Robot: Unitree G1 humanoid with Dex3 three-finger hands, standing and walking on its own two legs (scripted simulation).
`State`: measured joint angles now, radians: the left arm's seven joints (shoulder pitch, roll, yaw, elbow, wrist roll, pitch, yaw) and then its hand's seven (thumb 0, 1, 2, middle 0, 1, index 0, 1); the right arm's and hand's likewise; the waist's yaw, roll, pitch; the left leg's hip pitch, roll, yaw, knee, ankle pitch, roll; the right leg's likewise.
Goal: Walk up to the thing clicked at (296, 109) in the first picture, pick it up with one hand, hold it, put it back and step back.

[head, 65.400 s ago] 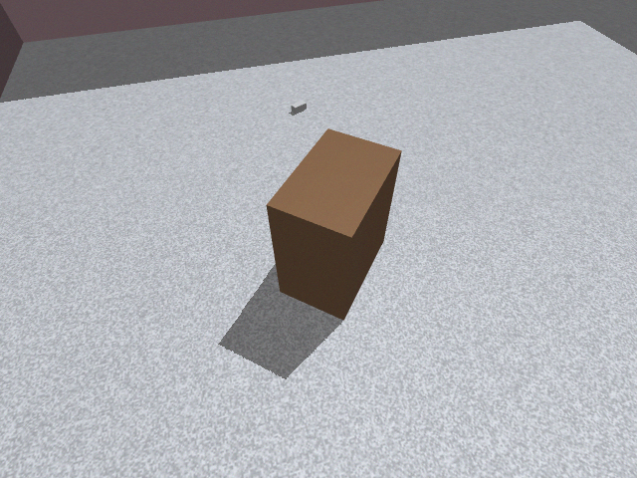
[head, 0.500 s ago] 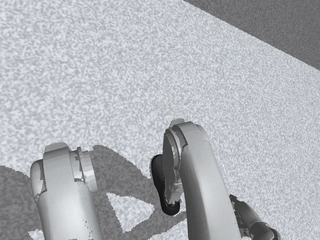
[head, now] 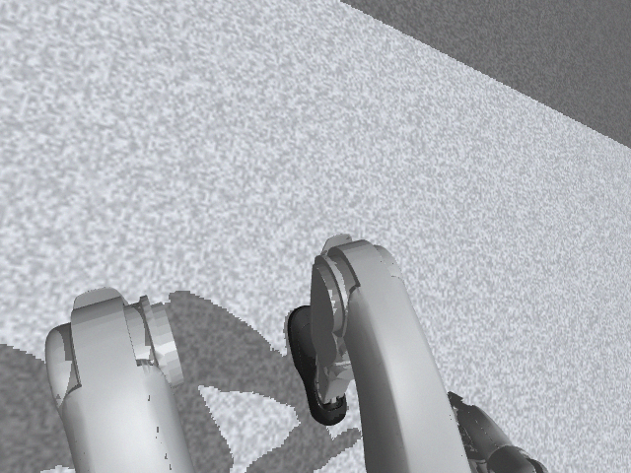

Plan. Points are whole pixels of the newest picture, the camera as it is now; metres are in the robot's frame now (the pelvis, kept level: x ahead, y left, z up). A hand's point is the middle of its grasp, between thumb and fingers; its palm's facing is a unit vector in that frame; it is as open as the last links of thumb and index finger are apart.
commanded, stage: approach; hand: left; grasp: from above
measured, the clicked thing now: out of the picture +0.48 +0.39 -0.29
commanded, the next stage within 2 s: rest palm in 0.34 s
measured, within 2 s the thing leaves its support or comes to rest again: neither
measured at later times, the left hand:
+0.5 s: hand out of the picture +0.44 +0.39 -0.18, palm faces -0.54 -0.17 -0.82, open 12.3 cm
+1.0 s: hand out of the picture +0.45 +0.39 -0.21, palm faces -0.43 -0.09 -0.90, open 12.8 cm
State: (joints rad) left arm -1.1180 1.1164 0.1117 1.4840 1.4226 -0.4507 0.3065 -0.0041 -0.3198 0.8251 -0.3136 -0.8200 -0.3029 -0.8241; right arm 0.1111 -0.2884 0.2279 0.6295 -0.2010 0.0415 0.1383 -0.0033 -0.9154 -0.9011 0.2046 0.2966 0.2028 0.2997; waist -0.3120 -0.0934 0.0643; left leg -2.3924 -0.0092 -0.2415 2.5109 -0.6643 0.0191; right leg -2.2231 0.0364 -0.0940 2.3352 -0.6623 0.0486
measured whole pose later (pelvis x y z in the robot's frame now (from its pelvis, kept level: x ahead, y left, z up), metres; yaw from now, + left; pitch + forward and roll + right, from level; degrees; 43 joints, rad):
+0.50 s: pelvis +0.00 +0.00 +0.01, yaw +1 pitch +29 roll -15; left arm -1.08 1.16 0.14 1.46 1.29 -0.45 0.15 0.00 -0.23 0.74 -0.37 -0.78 -0.37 -0.77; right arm 0.09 -0.34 0.26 0.60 -0.20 0.05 0.11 0.00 -0.92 -0.90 0.21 0.30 0.20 0.30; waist -0.30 -0.09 0.16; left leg -2.37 -0.01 -0.24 2.49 -0.65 0.01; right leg -2.21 0.03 -0.10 2.32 -0.65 0.07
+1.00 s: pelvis +0.00 +0.00 -0.01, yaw -1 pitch +28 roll -16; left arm -1.12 1.17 0.11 1.71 1.42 -0.33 0.51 0.00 -0.28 0.80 -0.31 -0.77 -0.30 -0.77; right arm 0.08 -0.30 0.29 0.63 -0.22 -0.06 0.13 0.00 -0.90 -0.90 0.20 0.30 0.20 0.30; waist -0.37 -0.12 0.11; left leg -2.40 0.02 -0.24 2.55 -0.68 0.03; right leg -2.24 0.06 -0.09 2.37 -0.66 0.06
